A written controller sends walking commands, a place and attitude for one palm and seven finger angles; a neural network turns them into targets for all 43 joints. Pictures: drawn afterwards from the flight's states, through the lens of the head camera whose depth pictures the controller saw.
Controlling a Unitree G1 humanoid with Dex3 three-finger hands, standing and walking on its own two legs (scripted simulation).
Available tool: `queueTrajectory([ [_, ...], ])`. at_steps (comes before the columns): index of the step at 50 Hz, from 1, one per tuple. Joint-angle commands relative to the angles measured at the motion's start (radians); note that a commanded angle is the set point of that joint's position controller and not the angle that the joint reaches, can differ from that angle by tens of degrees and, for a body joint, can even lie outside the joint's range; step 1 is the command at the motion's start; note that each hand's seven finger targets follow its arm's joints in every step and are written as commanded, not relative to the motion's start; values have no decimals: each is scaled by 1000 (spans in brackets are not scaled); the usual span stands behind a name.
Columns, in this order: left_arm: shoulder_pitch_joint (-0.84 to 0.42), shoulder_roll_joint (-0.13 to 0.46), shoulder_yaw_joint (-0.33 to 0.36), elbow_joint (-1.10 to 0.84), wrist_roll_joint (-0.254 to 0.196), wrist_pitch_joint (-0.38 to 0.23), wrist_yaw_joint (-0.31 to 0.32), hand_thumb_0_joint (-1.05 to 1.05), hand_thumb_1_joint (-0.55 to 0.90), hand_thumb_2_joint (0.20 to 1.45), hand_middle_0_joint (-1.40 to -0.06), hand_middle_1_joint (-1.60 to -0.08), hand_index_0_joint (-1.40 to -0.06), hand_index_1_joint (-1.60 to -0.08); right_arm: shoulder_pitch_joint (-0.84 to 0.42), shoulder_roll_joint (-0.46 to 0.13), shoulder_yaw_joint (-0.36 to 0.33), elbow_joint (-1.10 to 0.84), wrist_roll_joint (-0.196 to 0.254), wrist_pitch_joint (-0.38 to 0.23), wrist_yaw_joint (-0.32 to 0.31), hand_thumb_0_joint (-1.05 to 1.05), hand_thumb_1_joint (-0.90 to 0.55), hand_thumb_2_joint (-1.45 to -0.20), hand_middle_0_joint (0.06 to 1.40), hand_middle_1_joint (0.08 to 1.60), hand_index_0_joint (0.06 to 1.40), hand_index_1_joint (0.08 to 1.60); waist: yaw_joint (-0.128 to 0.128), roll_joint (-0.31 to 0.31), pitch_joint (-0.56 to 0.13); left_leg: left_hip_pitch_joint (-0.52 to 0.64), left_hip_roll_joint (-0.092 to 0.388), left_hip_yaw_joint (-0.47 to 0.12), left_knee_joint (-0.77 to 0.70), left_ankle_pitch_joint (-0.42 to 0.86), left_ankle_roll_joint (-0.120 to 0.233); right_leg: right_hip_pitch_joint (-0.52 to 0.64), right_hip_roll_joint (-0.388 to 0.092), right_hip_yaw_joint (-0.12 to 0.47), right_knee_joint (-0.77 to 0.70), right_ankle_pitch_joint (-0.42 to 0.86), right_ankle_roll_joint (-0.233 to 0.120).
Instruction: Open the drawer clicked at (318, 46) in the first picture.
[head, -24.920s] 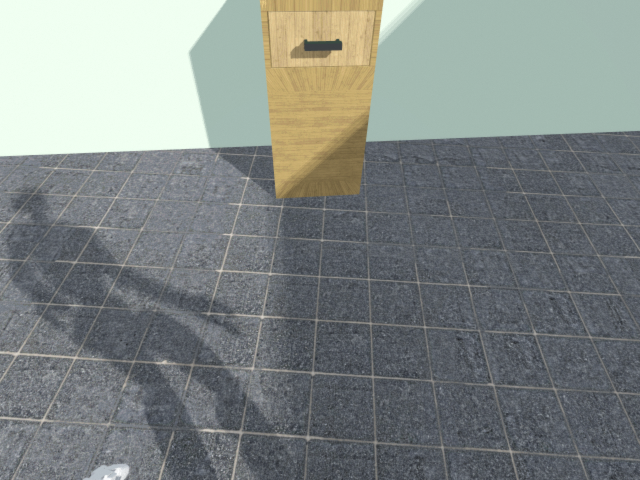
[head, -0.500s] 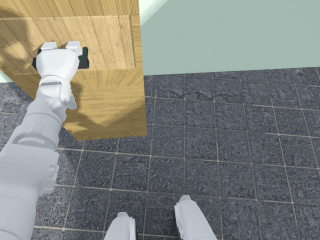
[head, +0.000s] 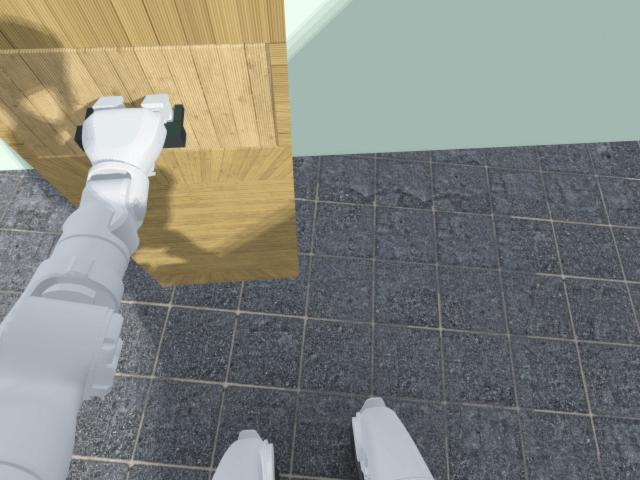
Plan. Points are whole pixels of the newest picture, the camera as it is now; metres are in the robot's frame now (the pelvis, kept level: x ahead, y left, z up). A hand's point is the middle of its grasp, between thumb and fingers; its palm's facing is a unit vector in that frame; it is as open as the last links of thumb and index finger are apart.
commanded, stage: close the thumb around the handle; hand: left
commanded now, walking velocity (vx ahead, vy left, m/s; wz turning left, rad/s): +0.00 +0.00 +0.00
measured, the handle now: (134, 124) +0.57 +0.19 +0.03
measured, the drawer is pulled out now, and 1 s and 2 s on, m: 0.00 0.08 0.20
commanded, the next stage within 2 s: pull the drawer open in 0.06 s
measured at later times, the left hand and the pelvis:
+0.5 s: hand (142, 175) +0.51 +0.19 +0.01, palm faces -0.06 -0.03 -1.00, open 5.6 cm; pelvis +0.03 +0.00 +0.02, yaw -1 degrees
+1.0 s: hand (137, 218) +0.44 +0.19 +0.01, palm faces -0.03 -0.03 -1.00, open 5.6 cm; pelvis +0.03 +0.00 +0.03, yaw -1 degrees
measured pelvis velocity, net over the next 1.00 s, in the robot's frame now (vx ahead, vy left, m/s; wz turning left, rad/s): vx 0.03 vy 0.00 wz -0.01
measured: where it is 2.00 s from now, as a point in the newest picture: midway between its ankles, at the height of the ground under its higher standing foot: outside the picture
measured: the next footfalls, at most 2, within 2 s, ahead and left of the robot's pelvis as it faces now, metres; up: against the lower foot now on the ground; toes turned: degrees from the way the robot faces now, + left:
none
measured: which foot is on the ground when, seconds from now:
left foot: down 0.00-1.00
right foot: down 0.00-1.00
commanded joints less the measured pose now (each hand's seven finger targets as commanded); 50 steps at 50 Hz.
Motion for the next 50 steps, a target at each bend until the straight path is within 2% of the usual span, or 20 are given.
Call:
queueTrajectory([
  [1, -367, 162, 33, -159, -13, 1, 21, 0, 900, 900, -400, -1350, -400, -1350, 194, -160, -65, -23, -2, -5, -10, 0, -900, -900, 200, 300, 200, 300, -32, 26, -495, 261, -28, 10, -130, 426, 24, 365, 56, -55, -84, 282, -61],
  [4, -376, 196, 58, -177, -17, 3, 22, 0, 900, 900, -400, -1350, -400, -1350, 186, -164, -64, -21, -3, 1, -10, 0, -900, -900, 200, 300, 200, 300, -30, 3, -499, 254, -29, 12, -132, 432, 27, 394, 57, -49, -87, 301, -60],
  [7, -369, 133, 8, -153, -12, 10, 21, 0, 900, 900, -400, -1350, -400, -1350, 183, -157, -63, -19, 0, 1, -12, 0, -900, -900, 200, 300, 200, 300, -38, 2, -440, 250, -26, 9, -144, 416, 26, 363, 57, -57, -97, 273, -61],
  [8, -380, 151, 25, -169, -16, 7, 24, 0, 900, 900, -400, -1350, -400, -1350, 188, -161, -66, -18, 0, 1, -10, 0, -900, -900, 200, 300, 200, 300, -37, 13, -456, 258, -26, 10, -144, 416, 25, 366, 57, -55, -97, 277, -61],
  [10, -307, 156, 38, -165, -13, 6, 21, 0, 900, 900, -400, -1350, -400, -1350, 182, -158, -65, -20, -2, 5, -9, 0, -900, -900, 200, 300, 200, 300, -9, 17, -482, 279, -26, 10, -146, 462, 23, 389, 56, -56, -90, 303, -64],
  [12, -267, 98, 9, -188, -18, 1, 19, 0, 900, 900, -400, -1350, -400, -1350, 176, -150, -70, -27, -1, 5, -7, 0, -900, -900, 200, 300, 200, 300, -6, 18, -478, 309, -21, 11, -152, 492, 20, 389, 58, -62, -98, 315, -64],
  [15, -199, 79, 9, -195, -27, -2, 15, 0, 900, 900, -400, -1350, -400, -1350, 172, -149, -74, -31, 0, 10, -3, 0, -900, -900, 200, 300, 200, 300, 8, -8, -475, 312, -20, 18, -157, 510, 22, 421, 58, -58, -106, 340, -62],
  [19, -113, 118, 54, -241, -39, -7, 10, 0, 900, 900, -400, -1350, -400, -1350, 160, -150, -75, -44, 5, 22, 0, 0, -900, -900, 200, 300, 200, 300, 44, -44, -485, 301, -25, 27, -178, 520, 26, 502, 58, -49, -113, 387, -66],
  [22, -5, 64, 29, -281, -37, -13, 15, 0, 900, 900, -400, -1350, -400, -1350, 141, -139, -80, -54, 7, 26, 1, 0, -900, -900, 200, 300, 200, 300, 64, -33, -463, 329, -21, 37, -191, 572, 26, 524, 56, -49, -129, 420, -65],
  [24, 11, 74, 46, -310, -41, -15, 22, 0, 900, 900, -400, -1350, -400, -1350, 134, -142, -83, -57, 10, 32, 2, 0, -900, -900, 200, 300, 200, 300, 65, -52, -457, 331, -20, 37, -198, 578, 26, 535, 56, -45, -133, 430, -66],
  [27, 74, 25, 18, -335, -26, -14, 40, 0, 900, 900, -400, -1350, -400, -1350, 111, -136, -87, -61, 12, 36, 0, 0, -900, -900, 200, 300, 200, 300, 72, -60, -408, 353, -14, 39, -212, 598, 24, 523, 56, -53, -147, 425, -66],
  [29, 81, 21, 23, -388, -29, -14, 53, 0, 900, 900, -400, -1350, -400, -1350, 108, -134, -91, -70, 13, 42, 5, 0, -900, -900, 200, 300, 200, 300, 78, -54, -434, 380, -15, 35, -214, 633, 24, 538, 57, -52, -147, 441, -70],
  [32, 133, 17, 21, -365, -16, 4, 67, 0, 900, 900, -400, -1350, -400, -1350, 83, -132, -87, -70, 14, 48, -1, 0, -900, -900, 200, 300, 200, 300, 85, -77, -376, 359, -16, 42, -228, 596, 22, 544, 55, -53, -156, 430, -69],
  [35, 162, 33, 38, -406, -8, 15, 81, 0, 900, 900, -400, -1350, -400, -1350, 68, -128, -88, -75, 14, 52, -2, 0, -900, -900, 200, 300, 200, 300, 103, -53, -397, 381, -20, 45, -234, 624, 22, 572, 52, -49, -157, 453, -72],
  [39, 212, 15, 35, -449, -15, 36, 85, 0, 900, 900, -400, -1350, -400, -1350, 46, -124, -86, -95, 18, 60, -2, 0, -900, -900, 200, 300, 200, 300, 108, -61, -398, 398, -23, 44, -240, 633, 21, 593, 53, -48, -167, 466, -74],
  [42, 226, -15, 8, -440, -9, 45, 92, 0, 900, 900, -400, -1350, -400, -1350, 23, -119, -82, -100, 21, 57, -10, 0, -900, -900, 200, 300, 200, 300, 105, -76, -345, 397, -20, 45, -254, 594, 18, 572, 53, -57, -176, 425, -72],
  [44, 205, -10, 11, -483, -7, 47, 94, 0, 900, 900, -400, -1350, -400, -1350, 17, -119, -83, -110, 23, 58, -10, 0, -900, -900, 200, 300, 200, 300, 107, -54, -376, 420, -22, 39, -253, 611, 18, 576, 55, -56, -175, 428, -77],
  [47, 262, -59, -20, -485, -3, 58, 99, 0, 900, 900, -400, -1350, -400, -1350, 6, -111, -84, -113, 22, 55, -11, 0, -900, -900, 200, 300, 200, 300, 108, -68, -372, 437, -19, 45, -251, 629, 16, 580, 54, -59, -180, 442, -73],
  [49, 266, -20, 10, -523, -8, 61, 95, 0, 900, 900, -400, -1350, -400, -1350, 0, -115, -82, -125, 24, 56, -13, 0, -900, -900, 200, 300, 200, 300, 118, -61, -382, 433, -24, 40, -258, 613, 16, 599, 54, -56, -181, 433, -78],
  [50, 306, -37, -1, -503, -3, 65, 97, 0, 900, 900, -400, -1350, -400, -1350, -12, -111, -80, -125, 23, 56, -17, 0, -900, -900, 200, 300, 200, 300, 122, -76, -364, 429, -23, 43, -261, 598, 16, 597, 54, -58, -182, 425, -75],
])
